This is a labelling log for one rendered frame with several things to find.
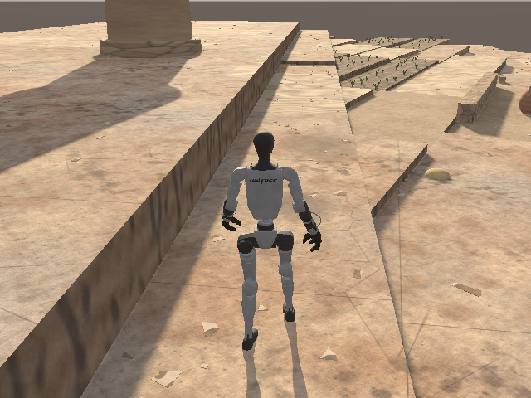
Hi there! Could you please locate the robot right forearm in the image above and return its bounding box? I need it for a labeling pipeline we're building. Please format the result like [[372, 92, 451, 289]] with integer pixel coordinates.
[[299, 200, 319, 235]]

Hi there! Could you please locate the left robot shin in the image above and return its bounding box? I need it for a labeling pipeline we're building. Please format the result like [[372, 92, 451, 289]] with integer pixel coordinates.
[[241, 281, 256, 339]]

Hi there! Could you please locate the robot shin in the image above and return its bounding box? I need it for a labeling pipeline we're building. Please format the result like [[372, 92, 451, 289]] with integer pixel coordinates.
[[241, 281, 256, 339], [281, 263, 294, 312]]

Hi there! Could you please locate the right robot hand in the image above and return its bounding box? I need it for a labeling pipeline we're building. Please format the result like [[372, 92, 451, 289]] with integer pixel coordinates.
[[303, 231, 322, 252]]

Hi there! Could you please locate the right robot shin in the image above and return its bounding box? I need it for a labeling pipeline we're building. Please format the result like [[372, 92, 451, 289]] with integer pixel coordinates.
[[281, 263, 294, 312]]

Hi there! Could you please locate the left robot upper arm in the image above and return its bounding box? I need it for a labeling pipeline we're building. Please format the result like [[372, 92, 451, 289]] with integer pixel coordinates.
[[225, 167, 247, 211]]

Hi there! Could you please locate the right robot upper arm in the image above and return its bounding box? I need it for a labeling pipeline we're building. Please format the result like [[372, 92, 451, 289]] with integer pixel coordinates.
[[281, 167, 306, 213]]

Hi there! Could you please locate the left robot hand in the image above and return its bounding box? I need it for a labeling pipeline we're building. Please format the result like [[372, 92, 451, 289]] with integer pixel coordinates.
[[222, 217, 241, 231]]

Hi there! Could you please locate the robot left forearm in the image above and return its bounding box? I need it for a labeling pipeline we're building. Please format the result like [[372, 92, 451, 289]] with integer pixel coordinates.
[[222, 199, 234, 222]]

